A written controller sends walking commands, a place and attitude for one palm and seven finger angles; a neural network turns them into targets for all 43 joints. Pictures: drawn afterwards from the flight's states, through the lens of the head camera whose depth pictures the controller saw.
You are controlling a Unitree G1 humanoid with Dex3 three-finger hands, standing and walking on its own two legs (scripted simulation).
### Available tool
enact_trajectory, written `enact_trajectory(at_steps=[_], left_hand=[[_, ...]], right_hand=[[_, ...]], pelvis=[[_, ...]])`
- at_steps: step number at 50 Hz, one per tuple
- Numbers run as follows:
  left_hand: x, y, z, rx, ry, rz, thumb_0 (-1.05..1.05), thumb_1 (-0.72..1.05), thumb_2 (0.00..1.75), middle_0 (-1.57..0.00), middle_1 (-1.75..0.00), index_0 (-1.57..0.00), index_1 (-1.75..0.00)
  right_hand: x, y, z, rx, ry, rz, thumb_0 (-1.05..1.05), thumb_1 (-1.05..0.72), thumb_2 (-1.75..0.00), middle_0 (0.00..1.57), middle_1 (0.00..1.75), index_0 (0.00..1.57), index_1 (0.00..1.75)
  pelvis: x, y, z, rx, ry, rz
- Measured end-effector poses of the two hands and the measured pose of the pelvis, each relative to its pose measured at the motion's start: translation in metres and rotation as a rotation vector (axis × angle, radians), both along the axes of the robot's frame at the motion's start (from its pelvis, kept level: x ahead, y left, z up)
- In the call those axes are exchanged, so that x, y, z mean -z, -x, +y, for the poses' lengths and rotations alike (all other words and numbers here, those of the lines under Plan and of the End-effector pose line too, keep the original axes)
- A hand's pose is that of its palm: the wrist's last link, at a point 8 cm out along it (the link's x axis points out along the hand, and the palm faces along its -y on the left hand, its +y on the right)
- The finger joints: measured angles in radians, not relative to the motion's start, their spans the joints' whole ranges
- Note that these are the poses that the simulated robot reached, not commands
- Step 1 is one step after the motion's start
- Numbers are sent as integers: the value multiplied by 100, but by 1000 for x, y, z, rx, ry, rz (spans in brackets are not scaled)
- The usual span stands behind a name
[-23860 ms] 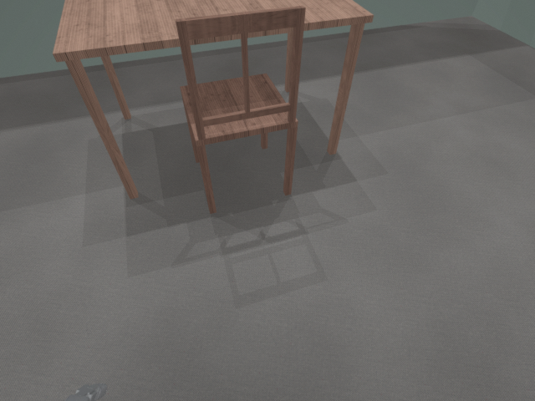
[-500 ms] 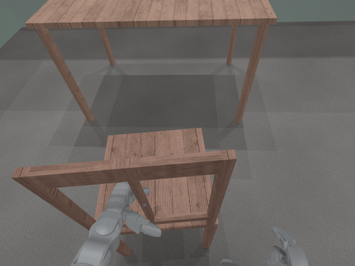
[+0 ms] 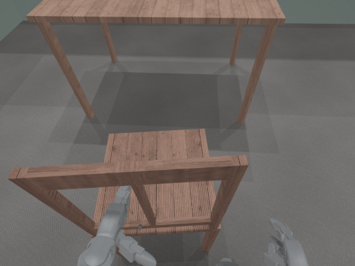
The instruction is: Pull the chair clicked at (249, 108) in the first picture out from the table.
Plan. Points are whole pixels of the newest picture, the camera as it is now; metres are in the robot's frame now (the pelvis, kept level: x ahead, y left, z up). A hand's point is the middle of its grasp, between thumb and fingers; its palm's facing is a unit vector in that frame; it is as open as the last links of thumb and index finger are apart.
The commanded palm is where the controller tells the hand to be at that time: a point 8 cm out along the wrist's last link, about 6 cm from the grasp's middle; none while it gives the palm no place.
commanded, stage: draw the fingers out of the gap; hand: left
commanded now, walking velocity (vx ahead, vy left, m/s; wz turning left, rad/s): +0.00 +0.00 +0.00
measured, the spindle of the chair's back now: (146, 205) +0.27 +0.09 -0.05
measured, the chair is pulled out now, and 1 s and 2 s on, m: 0.64 0.64 0.64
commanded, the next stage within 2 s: draw the hand back to the body in 0.56 s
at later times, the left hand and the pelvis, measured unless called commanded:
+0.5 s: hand (133, 264) +0.15 +0.10 -0.02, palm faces -0.13 -0.99 -0.11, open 17.5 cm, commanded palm +0.12 +0.15 +0.00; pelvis +0.00 +0.01 -0.02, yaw +1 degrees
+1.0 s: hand (108, 262) +0.14 +0.12 +0.05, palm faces -0.04 -1.00 -0.05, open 17.5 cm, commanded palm +0.10 +0.19 +0.06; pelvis -0.02 +0.01 -0.05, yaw +1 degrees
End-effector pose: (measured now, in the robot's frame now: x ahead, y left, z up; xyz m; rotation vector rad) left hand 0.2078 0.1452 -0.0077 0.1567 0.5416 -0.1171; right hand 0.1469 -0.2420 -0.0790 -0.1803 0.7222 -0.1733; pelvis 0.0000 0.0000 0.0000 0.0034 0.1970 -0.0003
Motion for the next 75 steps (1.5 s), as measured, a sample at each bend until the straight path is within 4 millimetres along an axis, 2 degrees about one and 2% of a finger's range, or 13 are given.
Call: enact_trajectory(at_steps=[8, 17, 35, 37, 39, 43, 48, 54, 60, 61, 66, 70, 75], left_hand=[[1, 31, 7, -15, -5, 18, -1, -54, 20, 0, -1, 0, 0], [-3, 50, 2, -12, 6, 11, -1, -54, 20, 0, 0, 0, 0], [-7, 98, 6, -35, 10, 44, -1, -54, 20, 0, 0, 0, 0], [-9, 99, 10, -86, 62, 10, -2, -53, 21, 0, 0, 0, 0], [-15, 97, 17, -139, 103, -69, -3, -52, 21, 0, 0, -1, 0], [-40, 90, 29, -194, 141, -284, -3, -52, 21, 0, 0, 0, 0], [-62, 85, 32, -111, 135, -502, -2, -53, 20, 0, 0, 0, 0], [-67, 88, 44, -75, 82, -427, -2, -54, 20, 0, 0, 0, 0], [-96, 90, 65, -131, 44, -476, -2, -52, 21, -1, -1, -1, -1], [-100, 89, 69, -133, -6, -479, -2, -50, 22, -1, -1, -1, -1], [-115, 95, 85, -233, -205, -402, -2, -38, 28, -2, -4, -5, -5], [-127, 97, 99, -316, -285, -387, -1, -26, 34, -4, -6, -6, -7], [-150, 90, 110, -378, -335, -452, -1, -9, 42, -6, -10, -7, -10]], right_hand=[[-2, -14, 10, -28, 13, -44, 1, -90, -90, 21, 30, 20, 30], [-3, -25, 22, -40, 2, -92, 1, -90, -90, 21, 30, 20, 30], [-2, -29, 25, -15, 4, -135, 1, -90, -90, 21, 30, 20, 30], [-2, -29, 24, -15, 5, -145, 1, -90, -90, 21, 30, 20, 30], [0, -28, 24, -24, 8, -152, 1, -90, -90, 21, 30, 20, 30], [8, -27, 26, -46, -1, -146, 1, -90, -90, 21, 30, 20, 30], [24, -26, 28, -62, -35, -122, 1, -90, -90, 21, 30, 20, 30], [27, -21, 34, -21, -87, -103, 1, -90, -90, 21, 30, 20, 30], [14, -14, 33, -13, -84, -120, 1, -90, -90, 21, 30, 20, 30], [12, -14, 33, -16, -74, -118, 1, -90, -90, 21, 30, 20, 30], [-4, -10, 29, -16, -42, -98, 1, -90, -90, 21, 30, 20, 30], [-15, -11, 27, -29, -24, -97, 1, -90, -90, 21, 30, 20, 30], [-26, -19, 27, -65, -18, -113, 1, -90, -90, 21, 30, 20, 30]], pelvis=[[7, -1, 4, -14, 8, 8], [13, 0, 8, -18, 11, 14], [26, 3, 11, -16, 17, 30], [28, 5, 11, -17, 17, 35], [31, 7, 10, -19, 18, 41], [36, 12, 8, -26, 24, 47], [45, 19, 7, -24, 24, 53], [40, 23, 7, -17, 20, 22], [25, 22, 5, -27, 23, -8], [22, 21, 4, -26, 24, -17], [2, 15, 4, -29, 28, -89], [-11, 10, 3, -33, 27, -143], [-23, 6, 1, -35, 22, -193]])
